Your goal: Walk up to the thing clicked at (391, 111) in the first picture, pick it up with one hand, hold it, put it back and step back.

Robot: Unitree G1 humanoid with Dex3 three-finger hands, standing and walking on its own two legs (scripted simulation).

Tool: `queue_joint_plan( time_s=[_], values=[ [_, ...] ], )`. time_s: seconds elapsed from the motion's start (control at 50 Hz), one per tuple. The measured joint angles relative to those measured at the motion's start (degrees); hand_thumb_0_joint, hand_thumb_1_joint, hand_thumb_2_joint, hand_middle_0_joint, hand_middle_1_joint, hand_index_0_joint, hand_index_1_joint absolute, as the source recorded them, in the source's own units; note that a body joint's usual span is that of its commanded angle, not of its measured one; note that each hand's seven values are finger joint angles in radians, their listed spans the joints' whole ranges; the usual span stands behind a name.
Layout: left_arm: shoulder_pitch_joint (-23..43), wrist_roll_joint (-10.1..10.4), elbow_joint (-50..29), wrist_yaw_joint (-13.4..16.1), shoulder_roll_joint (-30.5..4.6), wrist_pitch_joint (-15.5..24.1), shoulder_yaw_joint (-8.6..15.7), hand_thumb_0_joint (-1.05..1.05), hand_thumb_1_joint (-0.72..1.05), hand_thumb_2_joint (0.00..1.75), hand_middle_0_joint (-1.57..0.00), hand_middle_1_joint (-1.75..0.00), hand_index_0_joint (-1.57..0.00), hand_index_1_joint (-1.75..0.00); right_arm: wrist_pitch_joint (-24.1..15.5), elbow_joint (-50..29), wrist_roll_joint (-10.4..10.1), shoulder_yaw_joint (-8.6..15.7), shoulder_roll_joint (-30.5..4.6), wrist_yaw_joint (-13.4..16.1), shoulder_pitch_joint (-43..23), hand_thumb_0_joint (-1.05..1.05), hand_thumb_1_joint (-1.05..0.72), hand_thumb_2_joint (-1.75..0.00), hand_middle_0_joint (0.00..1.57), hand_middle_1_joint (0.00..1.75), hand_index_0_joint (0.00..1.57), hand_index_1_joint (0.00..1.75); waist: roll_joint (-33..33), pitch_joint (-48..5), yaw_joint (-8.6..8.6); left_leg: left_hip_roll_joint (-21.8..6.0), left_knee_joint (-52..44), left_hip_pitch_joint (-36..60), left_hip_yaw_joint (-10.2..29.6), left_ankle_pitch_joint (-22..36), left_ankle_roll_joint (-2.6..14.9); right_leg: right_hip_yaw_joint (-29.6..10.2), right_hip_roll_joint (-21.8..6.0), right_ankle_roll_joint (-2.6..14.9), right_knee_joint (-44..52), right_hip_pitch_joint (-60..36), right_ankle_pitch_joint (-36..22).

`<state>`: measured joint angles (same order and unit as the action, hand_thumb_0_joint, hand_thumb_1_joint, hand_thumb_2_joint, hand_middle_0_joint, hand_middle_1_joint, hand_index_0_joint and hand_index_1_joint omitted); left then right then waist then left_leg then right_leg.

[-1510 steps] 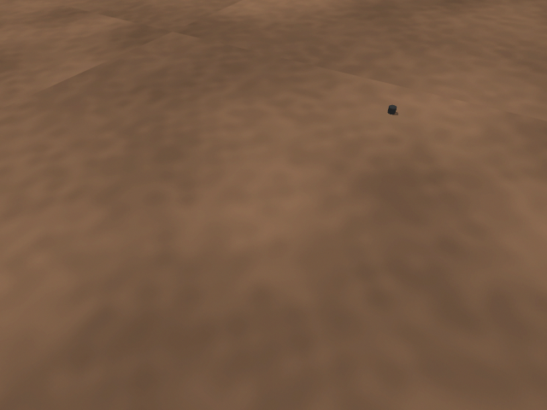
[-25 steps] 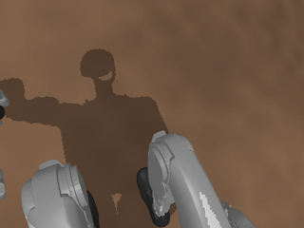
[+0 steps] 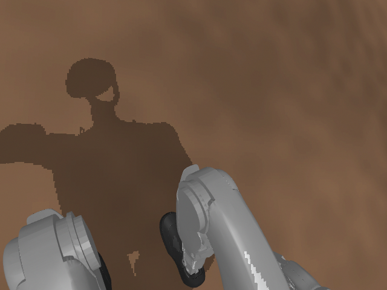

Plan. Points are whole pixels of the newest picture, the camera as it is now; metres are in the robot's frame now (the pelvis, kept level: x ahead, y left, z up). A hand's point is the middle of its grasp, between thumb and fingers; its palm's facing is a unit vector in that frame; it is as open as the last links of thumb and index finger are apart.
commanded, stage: rest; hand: left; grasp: from above
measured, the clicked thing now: out of the picture +0.45 +0.35 -0.26
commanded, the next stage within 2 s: open in 0.70 s
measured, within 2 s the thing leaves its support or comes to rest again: rests again in 0.22 s
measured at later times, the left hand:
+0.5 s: hand out of the picture +0.44 +0.34 -0.25, palm faces -0.44 -0.17 -0.88, open 6.5 cm
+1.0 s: hand out of the picture +0.43 +0.34 -0.25, palm faces -0.44 -0.17 -0.88, open 7.3 cm
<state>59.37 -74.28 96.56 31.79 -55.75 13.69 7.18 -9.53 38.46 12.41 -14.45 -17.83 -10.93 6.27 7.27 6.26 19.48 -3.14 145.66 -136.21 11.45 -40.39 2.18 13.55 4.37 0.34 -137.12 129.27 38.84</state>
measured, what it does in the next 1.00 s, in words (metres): stands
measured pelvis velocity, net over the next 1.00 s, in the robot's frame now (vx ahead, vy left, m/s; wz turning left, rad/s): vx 0.00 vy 0.00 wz -0.04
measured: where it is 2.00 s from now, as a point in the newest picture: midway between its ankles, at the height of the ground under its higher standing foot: (147, 282)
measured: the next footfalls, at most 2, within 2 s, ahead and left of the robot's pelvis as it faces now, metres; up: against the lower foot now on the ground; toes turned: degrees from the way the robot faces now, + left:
none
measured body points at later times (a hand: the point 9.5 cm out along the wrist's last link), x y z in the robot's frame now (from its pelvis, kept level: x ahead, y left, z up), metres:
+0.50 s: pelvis +0.00 +0.00 +0.00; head +0.27 +0.13 +0.33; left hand +0.45 +0.34 -0.20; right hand +0.07 -0.25 -0.06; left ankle +0.07 +0.12 -0.27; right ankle +0.10 -0.10 -0.27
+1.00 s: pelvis +0.00 +0.00 +0.00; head +0.27 +0.14 +0.33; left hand +0.45 +0.34 -0.20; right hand +0.06 -0.24 -0.05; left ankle +0.07 +0.12 -0.27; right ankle +0.10 -0.10 -0.27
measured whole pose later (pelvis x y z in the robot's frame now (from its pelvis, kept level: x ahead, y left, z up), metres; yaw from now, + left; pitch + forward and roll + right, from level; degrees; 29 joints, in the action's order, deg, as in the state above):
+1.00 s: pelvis +0.00 +0.00 +0.00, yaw -2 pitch +27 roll -15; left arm 61.1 -72.4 100.7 34.9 -60.9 14.6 5.1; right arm -13.2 36.2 13.7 -20.1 -19.5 -13.1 4.5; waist 9.7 10.4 21.0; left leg -3.6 146.4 -134.7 14.1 -40.9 2.2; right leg 15.5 5.6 -0.3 -135.8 127.4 37.8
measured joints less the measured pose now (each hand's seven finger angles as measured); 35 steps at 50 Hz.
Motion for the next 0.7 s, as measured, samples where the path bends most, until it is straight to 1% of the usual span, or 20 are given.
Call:
queue_joint_plan(
  time_s=[0.02,0.1,0.2,0.3,0.32,0.36,0.42,0.46,0.52,0.62,0.7],
  values=[
    [0.2,0.1,0.4,0.1,-0.2,-0.1,-0.3,-0.01,0.40,0.23,-0.81,-0.42,-0.99,-0.42,-0.2,-0.1,0.1,-0.2,-0.1,-0.1,-0.1,0.00,-0.91,-0.90,0.20,0.30,0.20,0.30,0.1,0.2,0.11,0.0,0.1,0.0,0.1,0.0,0.03,0.0,0.0,-0.04,0.0,-0.1,0.0],
    [0.5,0.4,0.7,0.3,-1.0,-0.2,0.2,-0.01,0.40,0.21,-0.81,-0.42,-1.00,-0.41,-1.1,-0.5,0.2,-0.7,-0.2,-0.5,-0.3,0.00,-0.91,-0.90,0.20,0.30,0.20,0.30,0.4,1.0,0.44,0.0,0.3,0.1,0.3,0.1,0.11,0.3,0.1,-0.16,0.0,-0.2,-0.3],
    [0.5,1.0,0.5,0.5,-1.0,-0.3,-0.8,-0.01,0.41,0.20,-0.82,-0.41,-1.01,-0.40,-1.6,-0.6,0.3,-1.5,-0.3,-0.9,-0.3,0.00,-0.91,-0.90,0.20,0.30,0.20,0.30,0.7,1.6,0.39,-0.2,0.4,0.2,0.6,-0.1,0.08,0.5,0.3,-0.22,0.2,-0.3,-0.3],
    [0.1,1.1,0.4,1.3,-1.3,0.1,-0.1,-0.01,0.41,0.19,-0.82,-0.40,-1.02,-0.39,-1.8,-0.7,0.4,-2.2,-0.3,-1.2,-0.6,0.00,-0.91,-0.90,0.20,0.30,0.20,0.30,0.9,1.7,0.54,-0.2,0.4,0.5,1.0,-0.5,-0.13,0.8,0.4,-0.13,0.4,-0.6,-0.1],
    [0.2,1.2,0.7,1.5,-1.4,0.0,-0.2,-0.02,0.41,0.18,-0.83,-0.40,-1.02,-0.39,-1.8,-0.8,0.4,-2.3,-0.3,-1.3,-0.7,0.00,-0.91,-0.90,0.20,0.30,0.20,0.30,0.9,1.8,0.60,-0.2,0.4,0.6,1.1,-0.5,-0.15,0.8,0.5,-0.13,0.4,-0.7,-0.1],
    [0.5,1.4,1.2,1.6,-1.6,-0.2,-1.0,-0.02,0.41,0.18,-0.83,-0.40,-1.02,-0.39,-1.9,-0.9,0.5,-2.5,-0.4,-1.5,-1.0,0.00,-0.91,-0.90,0.20,0.30,0.20,0.30,1.0,1.9,0.64,-0.3,0.4,0.7,1.2,-0.6,-0.10,0.9,0.6,-0.19,0.5,-0.7,-0.2],
    [0.7,1.6,1.3,1.8,-1.8,-0.2,-0.7,-0.02,0.41,0.18,-0.83,-0.40,-1.02,-0.38,-2.3,-1.3,0.5,-2.8,-0.5,-1.6,-1.3,0.00,-0.91,-0.90,0.20,0.30,0.20,0.30,1.1,2.2,0.69,-0.3,0.4,0.7,1.4,-0.6,-0.03,1.0,0.7,-0.31,0.7,-0.9,-0.3],
    [0.8,1.5,1.5,2.0,-2.2,-0.2,-0.5,-0.02,0.41,0.18,-0.83,-0.40,-1.02,-0.38,-2.4,-1.4,0.6,-2.9,-0.6,-1.6,-1.6,0.00,-0.91,-0.90,0.20,0.30,0.20,0.30,1.2,2.4,0.84,-0.3,0.4,0.8,1.5,-0.5,-0.01,1.1,0.7,-0.36,0.8,-1.0,-0.3],
    [1.1,1.5,2.2,1.7,-2.6,-0.3,-0.9,-0.02,0.41,0.18,-0.83,-0.40,-1.02,-0.38,-2.7,-1.5,0.7,-3.1,-0.7,-1.8,-1.6,0.00,-0.91,-0.90,0.20,0.30,0.20,0.30,1.5,2.6,1.12,-0.2,0.5,0.9,1.5,-0.5,-0.06,1.1,0.7,-0.34,0.7,-1.2,-0.3],
    [0.9,1.6,2.2,1.9,-3.4,0.1,-0.4,-0.02,0.41,0.17,-0.84,-0.39,-1.02,-0.38,-2.7,-1.6,0.8,-3.7,-1.0,-1.8,-1.6,0.00,-0.91,-0.90,0.20,0.30,0.20,0.30,2.0,3.0,1.29,-0.1,0.6,1.0,1.9,-0.5,-0.18,1.4,0.7,-0.30,0.8,-1.4,-0.4],
    [1.2,1.5,2.6,2.2,-3.7,0.4,-1.4,-0.02,0.41,0.17,-0.84,-0.39,-1.02,-0.38,-2.8,-1.5,1.0,-4.1,-1.2,-1.9,-1.5,0.00,-0.91,-0.90,0.20,0.30,0.20,0.30,2.1,3.2,1.28,-0.1,0.6,1.0,2.1,-0.5,-0.15,1.6,0.8,-0.36,0.9,-1.4,-0.5]
  ],
)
